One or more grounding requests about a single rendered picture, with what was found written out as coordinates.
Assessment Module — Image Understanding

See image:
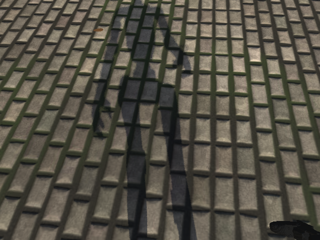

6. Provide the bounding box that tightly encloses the robot right hand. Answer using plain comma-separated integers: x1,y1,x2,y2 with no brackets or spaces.
269,220,320,240

